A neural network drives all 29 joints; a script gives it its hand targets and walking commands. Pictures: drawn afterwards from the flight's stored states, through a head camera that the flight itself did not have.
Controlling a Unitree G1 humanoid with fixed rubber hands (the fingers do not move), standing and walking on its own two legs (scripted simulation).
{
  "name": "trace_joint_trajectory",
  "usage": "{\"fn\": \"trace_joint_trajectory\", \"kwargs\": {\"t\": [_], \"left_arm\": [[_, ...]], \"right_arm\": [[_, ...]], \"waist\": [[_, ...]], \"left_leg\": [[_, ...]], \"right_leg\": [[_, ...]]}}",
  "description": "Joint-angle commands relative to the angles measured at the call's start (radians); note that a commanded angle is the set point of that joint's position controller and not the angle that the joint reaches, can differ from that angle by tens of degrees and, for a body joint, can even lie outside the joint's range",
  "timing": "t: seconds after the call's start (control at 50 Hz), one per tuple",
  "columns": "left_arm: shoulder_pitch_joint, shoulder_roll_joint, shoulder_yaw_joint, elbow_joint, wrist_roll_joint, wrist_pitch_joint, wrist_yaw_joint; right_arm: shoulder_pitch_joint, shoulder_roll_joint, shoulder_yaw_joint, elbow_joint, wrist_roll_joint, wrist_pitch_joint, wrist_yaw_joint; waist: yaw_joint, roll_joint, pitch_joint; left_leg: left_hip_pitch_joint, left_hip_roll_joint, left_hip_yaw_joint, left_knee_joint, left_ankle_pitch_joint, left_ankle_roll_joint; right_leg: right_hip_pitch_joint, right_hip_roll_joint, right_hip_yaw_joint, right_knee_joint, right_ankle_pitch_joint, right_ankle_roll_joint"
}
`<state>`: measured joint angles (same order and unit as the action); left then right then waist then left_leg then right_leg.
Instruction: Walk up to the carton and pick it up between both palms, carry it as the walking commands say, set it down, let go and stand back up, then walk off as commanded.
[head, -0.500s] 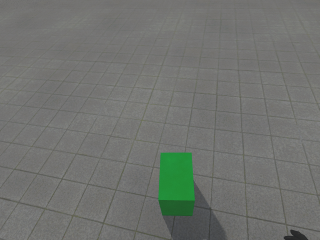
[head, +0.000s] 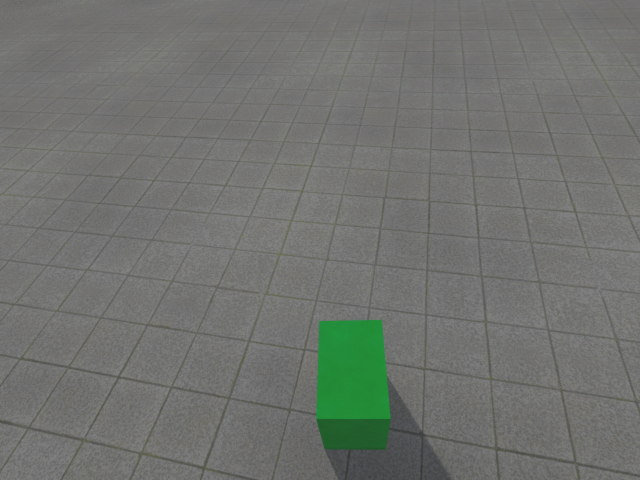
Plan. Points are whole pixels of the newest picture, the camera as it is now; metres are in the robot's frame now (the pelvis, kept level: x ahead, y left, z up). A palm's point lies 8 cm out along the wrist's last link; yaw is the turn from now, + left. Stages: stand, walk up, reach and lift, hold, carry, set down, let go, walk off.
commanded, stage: walk up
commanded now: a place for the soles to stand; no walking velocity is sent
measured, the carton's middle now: (352, 385) +0.49 -0.01 -0.61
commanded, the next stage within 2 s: stand in 1.28 s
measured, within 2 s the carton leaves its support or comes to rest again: neither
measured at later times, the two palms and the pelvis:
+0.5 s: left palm out of the picture +0.14 +0.37 -0.08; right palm out of the picture +0.12 -0.29 -0.09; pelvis +0.04 +0.04 +0.01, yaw -5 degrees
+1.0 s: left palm out of the picture +0.13 +0.36 -0.07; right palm out of the picture +0.13 -0.29 -0.09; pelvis +0.05 +0.03 +0.01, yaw -5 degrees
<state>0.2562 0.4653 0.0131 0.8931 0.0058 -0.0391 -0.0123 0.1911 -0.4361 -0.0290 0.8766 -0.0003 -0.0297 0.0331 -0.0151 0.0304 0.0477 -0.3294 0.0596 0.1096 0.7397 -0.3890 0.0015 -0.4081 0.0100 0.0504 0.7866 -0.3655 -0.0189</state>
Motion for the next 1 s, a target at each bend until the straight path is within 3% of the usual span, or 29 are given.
{"fn": "trace_joint_trajectory", "kwargs": {"t": [0.0,0.04,0.06,0.08,0.1,0.12,0.14,0.18,0.2,0.26,0.3,0.34,0.36,0.38,0.4,0.42,0.44,0.46,0.5,0.58,0.6,0.64,0.66,0.68,0.72,0.76,0.86,0.92,0.98], "left_arm": [[-0.005,0.165,0.052,-0.067,0.018,-0.049,0.006],[0.047,0.155,0.065,-0.055,0.024,-0.062,0.007],[0.121,0.191,0.077,-0.042,0.023,-0.066,0.015],[0.179,0.275,0.107,-0.015,0.029,-0.072,0.025],[0.217,0.300,0.113,-0.020,0.025,-0.074,0.032],[0.218,0.254,0.089,-0.015,0.005,-0.076,0.036],[0.206,0.232,0.089,-0.010,0.000,-0.070,0.041],[0.151,0.218,0.089,-0.031,0.001,-0.061,0.051],[0.170,0.222,0.088,-0.037,0.002,-0.062,0.053],[0.157,0.223,0.083,-0.046,0.008,-0.051,0.061],[0.086,0.217,0.067,-0.064,0.006,-0.045,0.059],[-0.047,0.212,0.055,-0.079,-0.002,-0.030,0.049],[-0.063,0.185,0.041,-0.090,-0.010,-0.027,0.045],[-0.030,0.129,0.022,-0.086,-0.021,-0.026,0.046],[-0.027,0.118,0.027,-0.075,-0.024,-0.018,0.054],[0.000,0.166,0.037,-0.047,-0.020,0.003,0.060],[0.033,0.163,0.040,-0.037,-0.013,0.009,0.048],[0.066,0.169,0.044,-0.016,-0.011,0.012,0.040],[0.084,0.148,0.044,-0.002,-0.002,0.015,0.027],[0.082,0.137,0.048,0.021,0.006,0.008,0.020],[0.078,0.134,0.046,0.039,0.006,0.000,0.022],[0.049,0.165,0.054,0.038,0.025,-0.009,0.031],[0.017,0.175,0.051,0.039,0.027,-0.007,0.032],[-0.044,0.173,0.041,0.024,0.024,-0.007,0.035],[-0.105,0.153,0.026,0.030,0.018,-0.010,0.028],[-0.073,0.136,0.020,0.048,0.014,-0.017,0.024],[-0.090,0.158,0.023,0.044,0.010,-0.026,0.027],[-0.101,0.138,0.010,0.038,0.002,-0.026,0.031],[-0.103,0.138,0.009,0.041,0.002,-0.020,0.030]], "right_arm": [[0.039,-0.269,-0.107,-0.060,-0.012,-0.027,-0.014],[-0.023,-0.209,-0.083,-0.076,-0.012,-0.018,-0.011],[-0.044,-0.165,-0.066,-0.099,-0.007,-0.017,-0.010],[-0.075,-0.124,-0.045,-0.120,0.003,-0.019,-0.011],[-0.108,-0.148,-0.050,-0.127,-0.009,-0.017,-0.023],[-0.115,-0.154,-0.048,-0.123,-0.017,-0.018,-0.030],[-0.098,-0.163,-0.046,-0.117,-0.009,-0.016,-0.027],[-0.034,-0.148,-0.047,-0.111,-0.006,-0.008,-0.020],[-0.066,-0.141,-0.056,-0.122,-0.014,0.002,-0.010],[-0.112,-0.131,-0.055,-0.114,0.003,0.007,-0.015],[-0.092,-0.127,-0.057,-0.097,-0.002,0.005,-0.017],[-0.007,-0.142,-0.068,-0.037,0.000,-0.005,-0.022],[0.076,-0.164,-0.080,-0.005,-0.005,-0.009,-0.031],[0.109,-0.241,-0.100,0.009,-0.019,-0.016,-0.041],[0.035,-0.252,-0.088,-0.032,-0.016,-0.019,-0.042],[-0.036,-0.245,-0.074,-0.041,-0.007,-0.021,-0.037],[-0.103,-0.210,-0.061,-0.055,0.002,-0.021,-0.039],[-0.138,-0.213,-0.065,-0.053,-0.004,-0.016,-0.037],[-0.140,-0.202,-0.066,-0.042,-0.021,-0.010,-0.034],[-0.144,-0.205,-0.059,-0.047,-0.022,0.008,-0.020],[-0.157,-0.186,-0.048,-0.042,-0.012,0.016,-0.018],[-0.146,-0.144,-0.038,-0.048,-0.002,0.023,-0.013],[-0.156,-0.154,-0.046,-0.051,0.001,0.024,-0.016],[-0.164,-0.157,-0.048,-0.044,0.010,0.024,-0.014],[-0.155,-0.153,-0.047,-0.016,0.005,0.019,-0.013],[-0.153,-0.159,-0.041,-0.009,-0.002,0.018,-0.010],[-0.145,-0.155,-0.030,0.015,0.004,0.006,-0.014],[-0.153,-0.159,-0.030,0.023,0.002,0.005,-0.015],[-0.168,-0.148,-0.025,0.030,0.003,0.004,-0.014]], "waist": [[-0.029,0.087,-0.095],[0.016,0.045,-0.082],[0.050,-0.066,-0.130],[0.086,-0.238,-0.107],[0.104,-0.208,-0.116],[0.083,-0.112,-0.089],[0.072,-0.073,-0.084],[0.056,-0.120,-0.048],[0.064,-0.102,-0.064],[0.076,-0.144,-0.016],[0.050,-0.199,-0.020],[-0.030,-0.161,-0.055],[-0.064,-0.120,-0.090],[-0.079,0.099,-0.141],[-0.050,0.145,-0.147],[-0.014,0.035,-0.126],[0.019,-0.013,-0.078],[0.032,0.044,-0.035],[0.019,0.148,-0.020],[0.030,0.185,-0.043],[0.040,0.140,-0.056],[0.038,0.057,-0.037],[0.013,0.003,-0.044],[-0.001,0.023,-0.027],[-0.014,0.049,-0.004],[-0.002,0.005,-0.052],[-0.002,-0.073,-0.110],[-0.001,-0.060,-0.109],[0.007,-0.024,-0.092]], "left_leg": [[0.289,0.265,-0.309,-0.230,0.189,0.222],[0.127,0.182,-0.175,-0.133,0.216,0.159],[-0.026,0.073,-0.058,0.071,0.206,0.083],[-0.318,-0.032,-0.034,0.255,0.008,0.026],[-0.449,-0.036,-0.121,0.316,-0.196,0.030],[-0.460,0.000,-0.141,0.324,-0.215,0.029],[-0.452,0.003,-0.135,0.323,-0.200,0.033],[-0.398,0.000,-0.110,0.268,-0.146,0.025],[-0.377,-0.001,-0.116,0.284,-0.119,0.023],[-0.292,-0.002,-0.089,0.157,-0.105,0.010],[-0.148,-0.003,-0.079,0.056,-0.024,0.019],[0.138,-0.034,-0.027,-0.131,0.176,0.031],[0.264,-0.022,-0.059,-0.204,0.290,0.050],[0.371,0.161,-0.286,-0.329,0.356,0.101],[0.328,0.328,-0.489,-0.397,0.411,0.212],[0.222,0.357,-0.479,-0.385,0.290,0.249],[0.135,0.327,-0.392,-0.393,0.180,0.234],[0.034,0.286,-0.333,-0.413,0.040,0.208],[0.021,0.235,-0.290,-0.428,-0.051,0.172],[0.007,0.174,-0.243,-0.371,-0.136,0.135],[-0.026,0.159,-0.229,-0.355,-0.121,0.123],[-0.052,0.123,-0.191,-0.292,-0.138,0.064],[-0.011,0.094,-0.170,-0.254,-0.136,0.048],[0.095,0.070,-0.175,-0.250,-0.081,0.037],[0.146,0.081,-0.205,-0.326,-0.085,0.049],[0.148,0.109,-0.210,-0.334,-0.075,0.060],[0.197,0.092,-0.153,-0.263,0.183,0.056],[0.205,0.102,-0.163,-0.265,0.256,0.058],[0.173,0.106,-0.166,-0.294,0.182,0.063]], "right_leg": [[-0.143,0.003,-0.049,-0.061,-0.004,-0.022],[0.068,0.003,0.006,-0.222,0.025,-0.046],[0.225,-0.111,0.226,-0.302,0.176,-0.072],[0.439,-0.247,0.509,-0.356,0.337,-0.162],[0.542,-0.329,0.594,-0.335,0.553,-0.247],[0.532,-0.330,0.525,-0.282,0.739,-0.267],[0.516,-0.305,0.440,-0.283,0.798,-0.241],[0.502,-0.257,0.347,-0.270,0.851,-0.188],[0.485,-0.258,0.358,-0.271,0.855,-0.171],[0.365,-0.232,0.307,-0.282,0.763,-0.181],[0.237,-0.216,0.264,-0.272,0.708,-0.176],[0.048,-0.165,0.189,-0.210,0.519,-0.133],[-0.004,-0.118,0.138,-0.117,0.451,-0.084],[-0.081,-0.033,0.070,0.114,0.323,-0.016],[-0.125,0.051,0.020,0.216,-0.165,0.013],[-0.061,0.004,0.057,0.227,-0.270,0.010],[-0.023,-0.022,0.031,0.167,-0.248,0.017],[0.027,-0.040,0.001,0.130,-0.201,0.002],[0.044,-0.022,-0.026,0.074,-0.197,-0.001],[0.122,-0.019,-0.065,-0.161,-0.100,-0.004],[0.193,-0.009,-0.072,-0.244,-0.012,-0.014],[0.186,-0.072,0.069,-0.343,-0.013,-0.045],[0.129,-0.095,0.136,-0.388,-0.076,-0.056],[0.004,-0.112,0.171,-0.411,-0.132,-0.066],[-0.054,-0.096,0.137,-0.391,-0.126,-0.045],[0.025,-0.078,0.097,-0.367,-0.061,-0.038],[0.076,-0.115,0.118,-0.355,0.174,-0.037],[0.065,-0.103,0.109,-0.348,0.201,-0.032],[0.082,-0.097,0.094,-0.356,0.156,-0.027]]}}
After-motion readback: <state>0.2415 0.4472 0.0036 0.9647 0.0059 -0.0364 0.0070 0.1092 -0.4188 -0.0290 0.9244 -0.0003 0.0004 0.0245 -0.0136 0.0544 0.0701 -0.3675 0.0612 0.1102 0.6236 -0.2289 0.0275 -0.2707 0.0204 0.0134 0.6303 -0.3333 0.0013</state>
